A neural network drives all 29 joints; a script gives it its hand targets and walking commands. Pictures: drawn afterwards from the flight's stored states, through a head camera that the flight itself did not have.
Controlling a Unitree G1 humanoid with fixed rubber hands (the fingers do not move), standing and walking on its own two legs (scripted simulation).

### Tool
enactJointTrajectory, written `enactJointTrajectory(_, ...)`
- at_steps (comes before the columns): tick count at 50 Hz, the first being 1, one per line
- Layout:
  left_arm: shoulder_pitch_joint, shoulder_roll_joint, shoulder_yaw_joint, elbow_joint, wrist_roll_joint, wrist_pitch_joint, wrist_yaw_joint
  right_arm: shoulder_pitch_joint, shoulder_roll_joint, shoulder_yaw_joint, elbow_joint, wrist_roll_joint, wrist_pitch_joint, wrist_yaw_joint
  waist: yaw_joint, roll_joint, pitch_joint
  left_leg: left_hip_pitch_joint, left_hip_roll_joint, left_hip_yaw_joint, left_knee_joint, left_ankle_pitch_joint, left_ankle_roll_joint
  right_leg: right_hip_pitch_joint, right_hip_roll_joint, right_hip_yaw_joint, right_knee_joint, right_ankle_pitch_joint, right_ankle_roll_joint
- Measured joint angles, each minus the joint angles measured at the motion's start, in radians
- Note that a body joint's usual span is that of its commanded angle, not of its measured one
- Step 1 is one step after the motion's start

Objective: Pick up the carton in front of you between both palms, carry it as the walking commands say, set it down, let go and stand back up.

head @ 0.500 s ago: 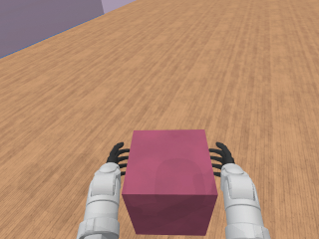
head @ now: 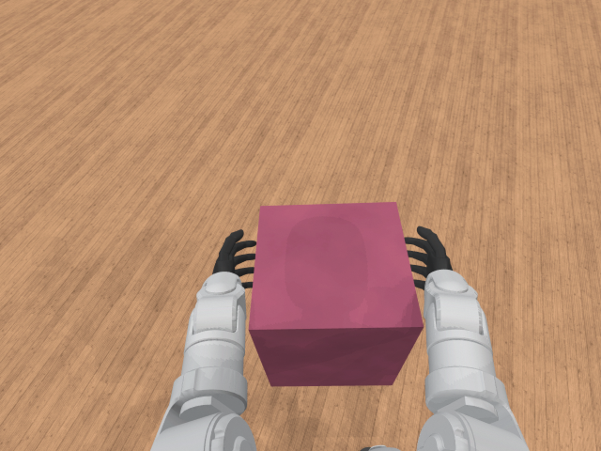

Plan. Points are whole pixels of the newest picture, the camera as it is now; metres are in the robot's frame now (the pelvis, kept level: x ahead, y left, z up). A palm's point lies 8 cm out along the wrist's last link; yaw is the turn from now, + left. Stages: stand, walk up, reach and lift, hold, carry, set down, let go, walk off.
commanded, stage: set down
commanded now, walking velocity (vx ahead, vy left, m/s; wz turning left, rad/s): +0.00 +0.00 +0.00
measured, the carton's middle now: (329, 300) +0.35 -0.03 -0.09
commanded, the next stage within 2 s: none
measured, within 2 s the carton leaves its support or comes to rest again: neither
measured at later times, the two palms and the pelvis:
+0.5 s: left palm (259, 302) +0.40 +0.10 -0.18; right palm (415, 300) +0.39 -0.19 -0.19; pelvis -0.04 -0.01 -0.11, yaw +2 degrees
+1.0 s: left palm (275, 309) +0.45 +0.09 -0.34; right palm (404, 316) +0.42 -0.21 -0.34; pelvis -0.06 -0.01 -0.24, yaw +4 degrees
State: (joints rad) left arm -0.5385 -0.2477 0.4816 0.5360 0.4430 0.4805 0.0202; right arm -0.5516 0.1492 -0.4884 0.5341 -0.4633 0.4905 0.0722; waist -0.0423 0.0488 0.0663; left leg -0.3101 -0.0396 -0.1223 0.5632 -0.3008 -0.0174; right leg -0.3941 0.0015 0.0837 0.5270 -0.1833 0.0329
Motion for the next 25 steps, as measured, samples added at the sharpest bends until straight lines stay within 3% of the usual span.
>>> enactJointTrajectory(5, -0.019, -0.007, -0.009, -0.007, -0.028, -0.151, 0.027, -0.032, -0.025, -0.002, 0.004, 0.025, -0.148, 0.007, -0.003, -0.003, 0.027, -0.231, -0.016, 0.023, 0.086, -0.009, 0.002, -0.238, -0.002, 0.026, 0.088, -0.003, 0.012)
enactJointTrajectory(12, -0.018, 0.024, -0.077, -0.051, -0.177, -0.299, 0.071, -0.058, -0.06, 0.051, -0.028, 0.145, -0.28, -0.013, -0.006, -0.002, -0.011, -0.603, -0.034, 0.026, 0.254, -0.041, -0.009, -0.613, 0.004, 0.041, 0.258, -0.033, 0.017)
enactJointTrajectory(18, -0.079, 0.064, -0.092, -0.079, -0.25, -0.299, 0.071, -0.118, -0.058, 0.053, -0.072, 0.19, -0.271, -0.03, -0.006, 0.003, -0.115, -0.874, -0.047, 0.011, 0.414, -0.083, -0.027, -0.881, 0.016, 0.038, 0.418, -0.076, 0.017)
enactJointTrajectory(25, -0.213, 0.087, -0.012, -0.042, -0.205, -0.222, 0.033, -0.231, -0.042, -0.005, -0.051, 0.15, -0.204, -0.043, -0.002, 0.005, -0.188, -1.074, -0.05, 0.005, 0.578, -0.132, -0.045, -1.084, 0.036, 0.032, 0.575, -0.114, 0.009)
